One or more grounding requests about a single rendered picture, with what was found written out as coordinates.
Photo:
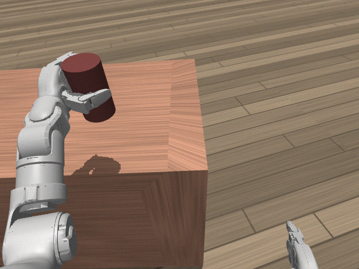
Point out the right robot hand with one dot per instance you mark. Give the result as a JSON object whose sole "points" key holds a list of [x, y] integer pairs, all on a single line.
{"points": [[300, 254]]}

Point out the left robot hand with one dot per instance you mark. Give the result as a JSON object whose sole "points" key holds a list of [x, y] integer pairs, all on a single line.
{"points": [[52, 82]]}

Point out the can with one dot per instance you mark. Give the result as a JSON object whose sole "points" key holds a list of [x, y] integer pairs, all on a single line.
{"points": [[84, 73]]}

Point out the left robot arm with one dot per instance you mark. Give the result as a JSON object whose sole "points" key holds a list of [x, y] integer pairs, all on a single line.
{"points": [[44, 241]]}

